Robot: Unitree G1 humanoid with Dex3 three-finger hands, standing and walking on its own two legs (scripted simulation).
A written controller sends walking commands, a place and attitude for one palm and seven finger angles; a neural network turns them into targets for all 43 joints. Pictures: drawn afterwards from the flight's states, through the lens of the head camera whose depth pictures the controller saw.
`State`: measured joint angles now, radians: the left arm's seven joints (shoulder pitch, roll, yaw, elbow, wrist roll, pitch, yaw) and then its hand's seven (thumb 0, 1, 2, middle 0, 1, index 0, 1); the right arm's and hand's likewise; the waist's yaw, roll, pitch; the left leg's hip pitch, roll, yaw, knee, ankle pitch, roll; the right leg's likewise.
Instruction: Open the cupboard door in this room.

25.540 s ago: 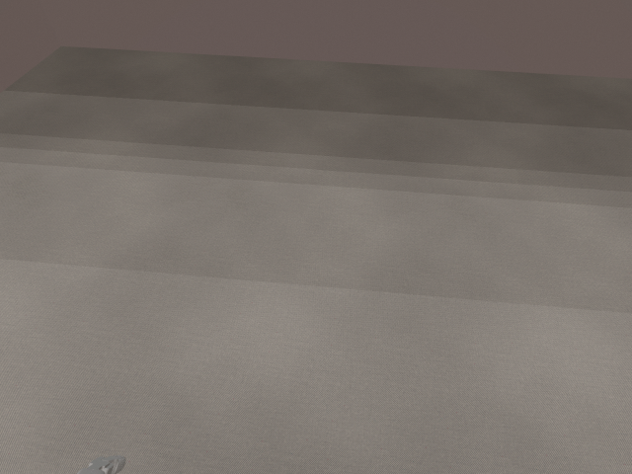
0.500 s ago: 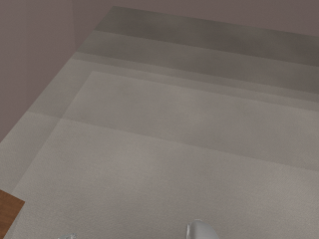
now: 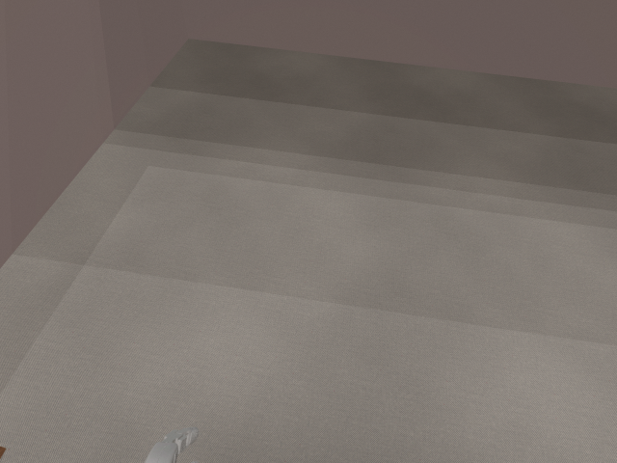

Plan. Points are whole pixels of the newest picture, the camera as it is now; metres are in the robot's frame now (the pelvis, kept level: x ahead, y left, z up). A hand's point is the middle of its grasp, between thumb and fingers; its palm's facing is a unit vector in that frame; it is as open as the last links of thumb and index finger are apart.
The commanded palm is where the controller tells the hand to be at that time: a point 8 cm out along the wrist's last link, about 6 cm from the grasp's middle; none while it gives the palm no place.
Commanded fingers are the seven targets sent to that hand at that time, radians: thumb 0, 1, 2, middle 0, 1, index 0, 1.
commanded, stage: turn to face it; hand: left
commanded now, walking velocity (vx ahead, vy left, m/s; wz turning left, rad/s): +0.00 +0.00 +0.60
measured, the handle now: out of the picture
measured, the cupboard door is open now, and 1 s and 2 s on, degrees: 0 0 0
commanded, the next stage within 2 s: none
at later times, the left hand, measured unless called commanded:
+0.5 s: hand out of the picture +0.02 +0.21 -0.15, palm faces +0.29 -0.91 -0.30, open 7.4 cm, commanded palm none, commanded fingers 0.00 0.90 0.90 -0.20 -0.30 -0.20 -0.30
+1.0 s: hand out of the picture -0.14 +0.12 -0.16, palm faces +0.62 -0.74 -0.26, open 7.4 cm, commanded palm none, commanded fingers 0.00 0.90 0.90 -0.20 -0.30 -0.20 -0.30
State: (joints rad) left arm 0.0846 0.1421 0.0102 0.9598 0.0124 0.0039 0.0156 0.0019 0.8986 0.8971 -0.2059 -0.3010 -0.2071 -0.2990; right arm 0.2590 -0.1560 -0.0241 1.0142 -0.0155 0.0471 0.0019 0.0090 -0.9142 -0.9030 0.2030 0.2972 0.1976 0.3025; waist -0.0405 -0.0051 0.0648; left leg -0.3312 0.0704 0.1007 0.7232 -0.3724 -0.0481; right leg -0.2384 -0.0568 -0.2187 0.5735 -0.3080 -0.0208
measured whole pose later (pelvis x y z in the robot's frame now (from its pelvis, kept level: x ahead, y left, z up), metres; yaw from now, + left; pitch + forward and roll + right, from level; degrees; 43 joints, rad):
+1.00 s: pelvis -0.03 -0.05 +0.00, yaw +38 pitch +2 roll +1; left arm 0.26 0.23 0.04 0.94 0.02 0.02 0.01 0.00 0.90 0.90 -0.21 -0.30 -0.21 -0.30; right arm 0.09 -0.26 -0.06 0.93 -0.02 0.07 0.03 0.01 -0.91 -0.90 0.20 0.30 0.20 0.30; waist 0.03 -0.02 0.12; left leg -0.28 0.03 0.08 0.64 -0.37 -0.05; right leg -0.23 -0.18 -0.30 0.58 -0.35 0.03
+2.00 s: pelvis -0.05 -0.04 +0.00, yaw +72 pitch -1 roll +0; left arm 0.28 0.28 0.06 0.99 0.01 0.05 0.02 0.00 0.90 0.90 -0.20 -0.30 -0.20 -0.30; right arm 0.09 -0.23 -0.05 0.93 -0.02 0.03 0.02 0.01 -0.91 -0.90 0.20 0.30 0.20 0.30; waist 0.05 -0.06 0.11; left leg -0.28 0.00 0.09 0.63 -0.33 0.05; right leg -0.31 -0.19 -0.20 0.82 -0.51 0.06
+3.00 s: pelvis -0.03 +0.04 +0.01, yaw +83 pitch +0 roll +1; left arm 0.54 0.07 0.01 1.19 0.02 -0.07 0.03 0.00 0.91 0.90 -0.20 -0.30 -0.20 -0.30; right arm 0.18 -0.19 -0.07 1.07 -0.03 0.02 0.03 0.01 -0.91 -0.90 0.20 0.30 0.19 0.30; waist 0.06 0.02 0.05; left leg -0.53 0.08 0.07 0.79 -0.21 -0.01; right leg 0.06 -0.04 -0.12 0.27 -0.33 0.00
